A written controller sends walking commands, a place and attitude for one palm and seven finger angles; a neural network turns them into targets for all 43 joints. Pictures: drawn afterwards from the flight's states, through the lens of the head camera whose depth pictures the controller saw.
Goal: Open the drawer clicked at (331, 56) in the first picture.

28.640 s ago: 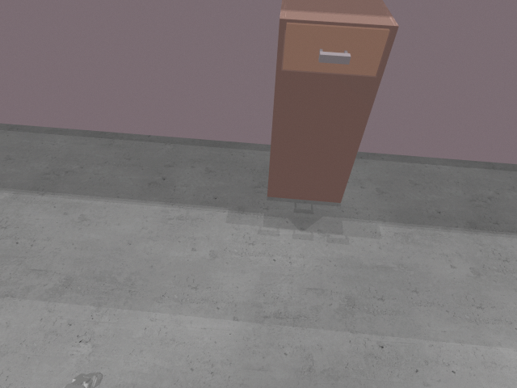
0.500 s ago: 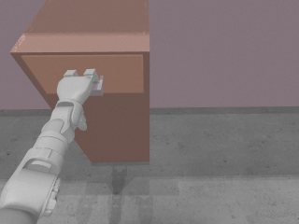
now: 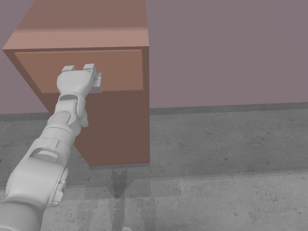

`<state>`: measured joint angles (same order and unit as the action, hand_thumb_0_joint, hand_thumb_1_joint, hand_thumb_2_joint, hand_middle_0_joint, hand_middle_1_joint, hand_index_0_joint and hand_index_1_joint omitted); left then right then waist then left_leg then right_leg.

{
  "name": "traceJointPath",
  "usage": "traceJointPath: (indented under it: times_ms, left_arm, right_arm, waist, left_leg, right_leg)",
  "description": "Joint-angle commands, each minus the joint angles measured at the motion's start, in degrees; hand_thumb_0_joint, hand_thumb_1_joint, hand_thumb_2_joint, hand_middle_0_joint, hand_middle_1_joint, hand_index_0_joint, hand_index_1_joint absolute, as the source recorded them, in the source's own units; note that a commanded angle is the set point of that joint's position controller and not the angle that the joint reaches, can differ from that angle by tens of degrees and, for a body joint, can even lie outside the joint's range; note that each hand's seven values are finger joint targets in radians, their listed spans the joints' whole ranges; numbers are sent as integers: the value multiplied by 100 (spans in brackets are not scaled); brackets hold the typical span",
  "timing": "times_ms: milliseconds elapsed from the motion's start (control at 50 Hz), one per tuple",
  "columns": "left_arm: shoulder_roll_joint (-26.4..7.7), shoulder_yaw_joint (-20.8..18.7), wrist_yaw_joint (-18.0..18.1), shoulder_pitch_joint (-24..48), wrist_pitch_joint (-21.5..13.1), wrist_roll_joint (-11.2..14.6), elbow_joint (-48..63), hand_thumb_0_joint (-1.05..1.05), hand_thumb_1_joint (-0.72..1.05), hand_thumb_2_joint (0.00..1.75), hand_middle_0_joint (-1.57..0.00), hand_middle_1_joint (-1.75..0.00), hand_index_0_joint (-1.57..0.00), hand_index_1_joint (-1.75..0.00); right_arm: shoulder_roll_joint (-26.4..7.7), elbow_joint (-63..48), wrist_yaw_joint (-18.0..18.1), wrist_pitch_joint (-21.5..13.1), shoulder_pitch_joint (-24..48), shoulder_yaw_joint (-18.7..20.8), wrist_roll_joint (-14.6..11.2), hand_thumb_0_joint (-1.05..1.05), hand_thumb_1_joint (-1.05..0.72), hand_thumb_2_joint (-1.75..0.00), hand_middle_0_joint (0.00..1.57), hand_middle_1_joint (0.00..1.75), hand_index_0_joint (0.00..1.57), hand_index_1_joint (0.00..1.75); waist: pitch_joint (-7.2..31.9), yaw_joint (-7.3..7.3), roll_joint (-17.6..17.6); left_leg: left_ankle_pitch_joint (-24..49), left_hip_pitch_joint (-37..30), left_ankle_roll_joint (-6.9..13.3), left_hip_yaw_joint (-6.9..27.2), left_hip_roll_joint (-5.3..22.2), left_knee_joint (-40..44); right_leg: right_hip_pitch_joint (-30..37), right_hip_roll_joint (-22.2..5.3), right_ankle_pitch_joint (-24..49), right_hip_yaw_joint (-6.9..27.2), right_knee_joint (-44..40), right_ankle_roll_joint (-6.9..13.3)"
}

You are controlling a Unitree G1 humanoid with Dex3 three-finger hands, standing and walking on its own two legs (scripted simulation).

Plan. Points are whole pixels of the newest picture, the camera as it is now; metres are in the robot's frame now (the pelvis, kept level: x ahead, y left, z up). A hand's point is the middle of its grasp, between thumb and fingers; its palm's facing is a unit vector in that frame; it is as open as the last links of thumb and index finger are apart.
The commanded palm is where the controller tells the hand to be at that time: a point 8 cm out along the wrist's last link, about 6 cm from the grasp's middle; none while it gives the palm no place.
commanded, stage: lift the fingers back up to retry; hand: left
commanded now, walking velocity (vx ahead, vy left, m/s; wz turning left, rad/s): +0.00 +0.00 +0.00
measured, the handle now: (84, 81) +0.54 +0.20 +0.06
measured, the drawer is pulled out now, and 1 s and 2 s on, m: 0.00 0.00 0.00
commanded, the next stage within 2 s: re-aim the fingers above the handle in 0.80 s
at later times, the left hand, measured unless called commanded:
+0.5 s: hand (81, 89) +0.48 +0.19 +0.08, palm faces +0.00 -0.06 -1.00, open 13.8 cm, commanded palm +0.46 +0.19 +0.16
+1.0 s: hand (78, 87) +0.45 +0.18 +0.12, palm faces +0.05 -0.09 -0.99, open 13.8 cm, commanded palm +0.44 +0.21 +0.18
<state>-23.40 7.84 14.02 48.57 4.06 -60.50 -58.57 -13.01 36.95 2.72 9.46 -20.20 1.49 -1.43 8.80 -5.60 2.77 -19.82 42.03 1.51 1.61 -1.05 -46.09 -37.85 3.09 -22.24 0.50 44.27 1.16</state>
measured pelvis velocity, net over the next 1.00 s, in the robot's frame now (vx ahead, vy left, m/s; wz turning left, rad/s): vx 0.03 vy -0.01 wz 0.02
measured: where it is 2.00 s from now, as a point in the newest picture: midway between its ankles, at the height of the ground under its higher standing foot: outside the picture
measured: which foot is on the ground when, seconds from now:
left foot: down 0.00-1.00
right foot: down 0.00-1.00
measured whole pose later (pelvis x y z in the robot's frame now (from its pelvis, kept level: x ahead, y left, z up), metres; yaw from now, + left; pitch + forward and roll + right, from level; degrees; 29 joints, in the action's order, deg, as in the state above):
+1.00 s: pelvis +0.03 -0.01 +0.02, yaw +1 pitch +10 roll +0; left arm -25.5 6.6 5.7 35.9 -7.3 -55.8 -33.9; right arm -15.0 36.4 3.7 9.1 -12.5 3.2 -1.9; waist 6.2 -0.3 2.5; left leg -19.0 29.7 0.6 2.4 -1.5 -38.4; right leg -25.7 2.6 -22.0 0.1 37.4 2.2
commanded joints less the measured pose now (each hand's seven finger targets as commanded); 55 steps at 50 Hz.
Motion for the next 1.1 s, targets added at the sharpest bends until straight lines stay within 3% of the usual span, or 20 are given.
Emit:
traceJointPath:
  times_ms: [0,80,140,180,240,300,360,460,480,520,580,660,720,760,820,880,920,940,1000,1080]
  left_arm:
    - [-786,-63,33,2071,-199,-31,608,0,-50,30,-30,-120,-30,-120]
    - [-1176,-358,170,2525,-239,-40,1169,0,-50,30,-30,-120,-30,-120]
    - [-979,-254,197,2777,-221,64,1491,0,-50,30,-30,-120,-30,-120]
    - [-1311,-498,235,2718,-194,59,1463,0,-50,30,-30,-120,-30,-120]
    - [-1196,-356,224,3124,-237,114,1871,0,-50,30,-30,-120,-30,-120]
    - [-1414,-523,252,3158,-267,105,2042,0,-50,30,-30,-120,-30,-120]
    - [-1493,-627,230,3170,-390,176,2630,0,-50,30,-30,-120,-30,-120]
    - [-1665,-794,165,2914,-490,281,3249,0,-50,30,-30,-120,-30,-120]
    - [-1780,-905,172,2680,-412,241,3156,0,-50,30,-30,-120,-30,-120]
    - [-1462,-706,114,2252,-93,241,2615,0,-50,30,-30,-120,-30,-120]
    - [-1402,-638,-186,1470,552,277,1823,0,-50,30,-30,-120,-30,-120]
    - [-835,72,-1050,1041,1003,468,1458,0,-50,30,-30,-120,-30,-120]
    - [-1010,105,-1634,1552,531,553,2112,0,-50,30,-30,-120,-30,-120]
    - [-1328,-146,-1801,1830,-132,633,3045,0,-50,30,-30,-120,-30,-120]
    - [-1566,-474,-1536,1993,-1014,580,4037,0,-50,30,-30,-120,-30,-120]
    - [-1840,-971,-900,1887,-1322,594,4063,0,-50,30,-30,-120,-30,-120]
    - [-1947,-1254,-428,1764,-1126,556,3578,0,-50,30,-30,-120,-30,-120]
    - [-2222,-1502,-234,1766,-964,519,3396,0,-50,30,-30,-120,-30,-120]
    - [-1912,-1090,118,1793,-249,283,2766,0,-50,30,-30,-120,-30,-120]
    - [-1324,-242,-380,1744,527,308,2099,0,-50,30,-30,-120,-30,-120]
  right_arm:
    - [-919,-466,69,-205,-471,346,46,0,-90,-90,20,30,20,30]
    - [-917,-416,63,-270,-525,413,44,0,-90,-90,20,30,20,30]
    - [-894,-368,44,-316,-528,439,53,0,-90,-90,20,30,20,30]
    - [-920,-325,65,-325,-514,422,29,0,-90,-90,20,30,20,30]
    - [-909,-317,90,-386,-464,427,29,0,-90,-90,20,30,20,30]
    - [-916,-269,117,-431,-424,419,22,0,-90,-90,20,30,20,30]
    - [-894,-314,114,-478,-372,446,45,0,-90,-90,20,30,20,30]
    - [-887,-347,110,-519,-194,450,35,0,-90,-90,20,30,20,30]
    - [-901,-334,92,-501,-156,446,31,0,-90,-90,20,30,20,30]
    - [-882,-282,23,-433,-46,408,-3,0,-90,-90,20,30,20,30]
    - [-944,-347,-59,-253,185,329,-64,0,-90,-90,20,30,20,30]
    - [-1041,-565,-37,-33,411,242,-155,0,-90,-90,20,30,20,30]
    - [-1046,-694,92,30,581,239,-135,0,-90,-90,20,30,20,30]
    - [-973,-798,164,15,632,250,-86,0,-90,-90,20,30,20,30]
    - [-793,-791,210,-39,555,314,-7,0,-90,-90,20,30,20,30]
    - [-725,-657,160,-125,511,354,4,0,-90,-90,20,30,20,30]
    - [-725,-517,113,-181,544,357,-9,0,-90,-90,20,30,20,30]
    - [-774,-465,97,-191,517,355,0,0,-90,-90,20,30,20,30]
    - [-791,-381,52,-205,630,310,-24,0,-90,-90,20,30,20,30]
    - [-966,-425,33,-83,549,311,-99,0,-90,-90,20,30,20,30]
  waist:
    - [1369,-198,-318]
    - [2026,-102,39]
    - [2150,-117,126]
    - [2045,-58,86]
    - [2148,-118,160]
    - [2189,-88,216]
    - [2659,19,460]
    - [2795,119,462]
    - [2740,190,434]
    - [2214,198,171]
    - [1720,370,-290]
    - [1147,232,-938]
    - [1176,99,-1069]
    - [1613,194,-604]
    - [2049,332,201]
    - [1993,417,419]
    - [1652,454,166]
    - [1771,524,74]
    - [1844,482,-3]
    - [1954,219,-371]
  left_leg:
    - [813,-1269,181,-118,-15,475]
    - [1085,-1708,170,-97,14,493]
    - [1427,-2002,155,-53,31,537]
    - [1387,-1952,158,-61,30,605]
    - [1545,-2195,160,-37,33,686]
    - [1760,-2419,158,-36,37,727]
    - [2423,-2910,130,-25,35,707]
    - [3276,-3225,113,-32,40,704]
    - [3467,-3222,93,-22,40,702]
    - [3332,-2922,98,-101,23,786]
    - [2915,-2444,102,-262,-18,1011]
    - [2389,-2199,162,-393,-82,1175]
    - [2222,-2273,226,-356,-138,1162]
    - [2463,-2544,250,-306,-186,1091]
    - [3111,-3070,236,-205,-182,928]
    - [3293,-3003,141,-106,-150,799]
    - [2900,-2646,77,-130,-126,837]
    - [2765,-2439,58,-165,-149,860]
    - [2391,-2255,27,-272,-154,944]
    - [2274,-2383,108,-329,-126,1018]
  right_leg:
    - [83,81,746,-143,-720,99]
    - [276,90,874,-107,-681,121]
    - [359,117,1070,-154,-733,137]
    - [479,117,1092,-139,-785,129]
    - [560,110,1168,-146,-867,126]
    - [663,113,1357,-147,-896,122]
    - [934,115,1806,-157,-871,135]
    - [1280,106,2467,-143,-909,107]
    - [1330,116,2573,-161,-887,119]
    - [1378,112,2642,-208,-970,115]
    - [1807,60,2807,-185,-1107,111]
    - [2039,-53,3064,-137,-1341,9]
    - [2171,-139,3289,-3,-1362,-47]
    - [2370,-163,3493,109,-1271,-6]
    - [2146,-109,3468,132,-1126,65]
    - [1804,-37,3129,16,-989,124]
    - [1593,-9,2753,-89,-967,146]
    - [1778,-17,2715,-67,-945,150]
    - [1794,-29,2529,-93,-982,131]
    - [1992,-71,2740,-65,-1193,49]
